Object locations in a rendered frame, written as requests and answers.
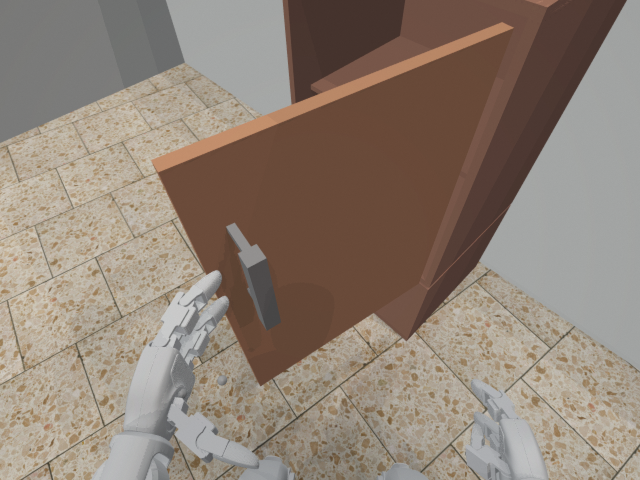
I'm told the cupboard door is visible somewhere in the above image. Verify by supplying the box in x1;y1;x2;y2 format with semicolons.
151;22;514;386

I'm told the left robot thigh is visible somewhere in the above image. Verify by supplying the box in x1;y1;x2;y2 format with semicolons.
238;460;295;480

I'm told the robot left forearm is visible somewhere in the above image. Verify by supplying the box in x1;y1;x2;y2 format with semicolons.
91;431;175;480

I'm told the right robot hand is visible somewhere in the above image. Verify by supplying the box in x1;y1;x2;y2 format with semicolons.
465;379;549;480

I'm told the left robot hand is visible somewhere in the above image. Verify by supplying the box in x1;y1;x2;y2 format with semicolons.
123;270;259;469

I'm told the handle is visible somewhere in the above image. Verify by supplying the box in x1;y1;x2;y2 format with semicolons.
226;223;281;331

